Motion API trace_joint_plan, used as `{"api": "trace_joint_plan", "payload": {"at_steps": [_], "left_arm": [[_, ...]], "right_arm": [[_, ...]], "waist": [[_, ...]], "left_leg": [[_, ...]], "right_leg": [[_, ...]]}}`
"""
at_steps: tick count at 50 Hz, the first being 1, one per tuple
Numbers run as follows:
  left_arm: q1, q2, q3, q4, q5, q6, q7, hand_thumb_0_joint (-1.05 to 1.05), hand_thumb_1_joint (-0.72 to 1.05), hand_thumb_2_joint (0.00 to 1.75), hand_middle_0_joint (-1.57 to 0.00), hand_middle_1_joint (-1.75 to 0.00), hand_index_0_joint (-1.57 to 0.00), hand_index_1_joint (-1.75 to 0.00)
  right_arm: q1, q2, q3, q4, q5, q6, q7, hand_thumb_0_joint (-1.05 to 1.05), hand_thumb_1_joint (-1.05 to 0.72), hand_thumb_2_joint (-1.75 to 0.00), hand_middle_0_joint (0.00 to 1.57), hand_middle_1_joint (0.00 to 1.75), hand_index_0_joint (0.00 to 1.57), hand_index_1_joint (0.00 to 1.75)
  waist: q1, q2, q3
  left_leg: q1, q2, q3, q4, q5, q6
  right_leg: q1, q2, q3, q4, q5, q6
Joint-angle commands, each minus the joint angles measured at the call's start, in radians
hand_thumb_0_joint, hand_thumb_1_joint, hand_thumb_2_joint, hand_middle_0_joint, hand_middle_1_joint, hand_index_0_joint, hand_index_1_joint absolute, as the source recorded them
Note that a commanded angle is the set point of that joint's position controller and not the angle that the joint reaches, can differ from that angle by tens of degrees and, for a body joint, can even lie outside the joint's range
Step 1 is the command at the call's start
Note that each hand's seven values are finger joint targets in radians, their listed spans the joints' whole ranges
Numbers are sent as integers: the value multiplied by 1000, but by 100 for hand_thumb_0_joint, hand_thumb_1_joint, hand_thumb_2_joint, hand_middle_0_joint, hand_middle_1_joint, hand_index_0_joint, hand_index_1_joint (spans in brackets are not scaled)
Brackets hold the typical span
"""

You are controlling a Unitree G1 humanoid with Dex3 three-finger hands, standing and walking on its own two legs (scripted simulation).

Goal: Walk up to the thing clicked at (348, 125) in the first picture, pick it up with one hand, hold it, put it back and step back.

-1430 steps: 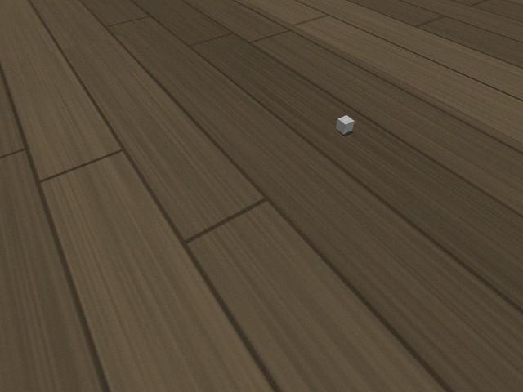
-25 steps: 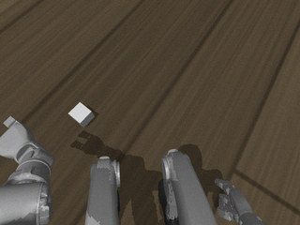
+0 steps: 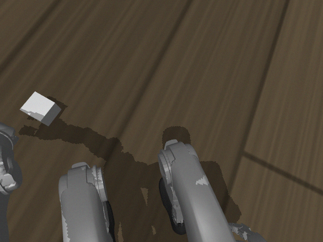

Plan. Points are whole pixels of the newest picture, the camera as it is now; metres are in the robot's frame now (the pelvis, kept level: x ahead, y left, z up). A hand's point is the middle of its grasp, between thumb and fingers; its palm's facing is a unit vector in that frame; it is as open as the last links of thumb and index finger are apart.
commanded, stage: rise first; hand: left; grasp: from above
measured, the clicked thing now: (42, 109) +0.54 +0.27 -0.33
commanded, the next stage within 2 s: none
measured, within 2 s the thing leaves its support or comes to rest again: neither
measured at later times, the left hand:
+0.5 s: hand (1, 120) +0.48 +0.32 -0.19, palm faces -0.24 -0.34 -0.91, open 13.9 cm
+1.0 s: hand (7, 115) +0.50 +0.32 -0.22, palm faces -0.23 -0.35 -0.91, open 13.6 cm
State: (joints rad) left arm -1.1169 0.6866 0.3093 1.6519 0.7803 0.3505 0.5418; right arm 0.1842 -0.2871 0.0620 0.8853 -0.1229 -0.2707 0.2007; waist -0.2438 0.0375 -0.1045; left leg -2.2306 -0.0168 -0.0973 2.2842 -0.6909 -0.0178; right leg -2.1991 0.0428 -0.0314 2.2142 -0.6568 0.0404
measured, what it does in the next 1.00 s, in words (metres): stands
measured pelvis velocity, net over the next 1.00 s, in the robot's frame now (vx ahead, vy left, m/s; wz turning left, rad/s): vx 0.00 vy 0.00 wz -0.08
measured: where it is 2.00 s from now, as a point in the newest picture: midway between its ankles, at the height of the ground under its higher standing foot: (143, 227)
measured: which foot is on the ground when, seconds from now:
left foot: down 0.00-1.00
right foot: down 0.00-1.00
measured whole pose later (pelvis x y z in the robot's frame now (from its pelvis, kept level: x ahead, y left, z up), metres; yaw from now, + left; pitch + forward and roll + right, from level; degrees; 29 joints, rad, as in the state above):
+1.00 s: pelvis +0.00 +0.00 -0.04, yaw -5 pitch +35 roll -10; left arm -1.25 0.89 0.30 1.66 0.87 0.34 0.52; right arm 0.20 -0.35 0.19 0.78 -0.15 -0.27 0.28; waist -0.34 -0.02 0.06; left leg -2.34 -0.01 -0.17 2.44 -0.72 -0.02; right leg -2.28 0.06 -0.09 2.32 -0.66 0.05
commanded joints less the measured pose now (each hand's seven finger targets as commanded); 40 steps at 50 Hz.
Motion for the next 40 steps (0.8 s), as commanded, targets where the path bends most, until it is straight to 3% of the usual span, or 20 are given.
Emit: {"api": "trace_joint_plan", "payload": {"at_steps": [1, 4, 9, 17, 18, 27, 31, 32, 37, 40], "left_arm": [[-336, 275, -26, -139, 46, -18, 21, 0, -54, 102, -9, -103, -9, -103], [-329, 303, -28, -149, 63, -25, 2, 0, -53, 100, -10, -103, -10, -103], [-329, 343, -28, -166, 91, -48, -23, 0, -55, 101, -11, -102, -10, -102], [-367, 376, -36, -150, 120, -83, -30, 0, -53, 99, -14, -97, -13, -98], [-361, 370, -34, -119, 113, -80, -24, 0, -53, 98, -14, -97, -13, -98], [-435, 406, -33, -96, 114, -56, 10, 0, -49, 94, -18, -94, -17, -95], [-433, 434, -28, -103, 118, -50, 11, 0, -48, 93, -19, -91, -18, -92], [-434, 441, -32, -105, 119, -50, 6, 0, -56, 100, -18, -88, -14, -93], [-414, 442, -34, -114, 130, -39, 13, 0, -49, 93, -20, -90, -18, -92], [-416, 436, -28, -113, 117, -27, 20, 0, -47, 91, -22, -89, -20, -91]], "right_arm": [[213, -240, -55, -14, -2, -25, 15, 0, -89, -90, 20, 30, 20, 30], [219, -236, -46, -23, -3, -21, 26, 0, -90, -90, 20, 30, 20, 30], [226, -242, -38, -31, -4, -13, 33, 0, -90, -90, 20, 30, 20, 30], [243, -255, -14, -40, -14, -9, 38, 0, -90, -90, 20, 30, 20, 30], [239, -259, -11, -39, -14, -9, 39, 0, -90, -90, 20, 30, 20, 30], [256, -292, 21, -45, -30, -21, 55, 0, -90, -90, 20, 30, 20, 30], [250, -300, 30, -53, -27, -18, 59, 0, -91, -90, 20, 30, 20, 30], [248, -304, 31, -59, -24, -16, 60, 0, -91, -90, 20, 30, 20, 30], [258, -314, 40, -69, -23, -7, 65, 0, -91, -90, 20, 30, 20, 30], [260, -323, 41, -71, -22, -4, 67, 0, -91, -90, 20, 30, 20, 30]], "waist": [[-8, 269, -648], [-23, 242, -639], [-15, 256, -656], [-53, 225, -621], [-46, 216, -604], [-93, 277, -585], [-87, 295, -592], [-88, 304, -583], [-91, 329, -580], [-98, 352, -554]], "left_leg": [[501, 14, 45, -227, 184, 26], [448, 9, 61, -184, 199, 36], [417, 5, 73, -152, 208, 39], [343, 6, 68, -101, 201, 47], [327, 7, 68, -99, 192, 48], [347, 18, 45, -83, 207, 41], [361, 22, 35, -82, 214, 37], [355, 22, 33, -86, 211, 38], [379, 25, 23, -90, 244, 31], [396, 30, 12, -101, 238, 27]], "right_leg": [[307, -7, -87, -173, 173, -77], [342, 1, -84, -168, 191, -70], [363, 12, -90, -144, 199, -71], [380, 23, -101, -124, 205, -62], [368, 25, -103, -124, 198, -62], [351, 31, -124, -102, 216, -63], [358, 34, -134, -92, 223, -66], [351, 36, -136, -91, 220, -67], [358, 37, -146, -80, 253, -69], [319, 36, -156, -78, 248, -71]]}}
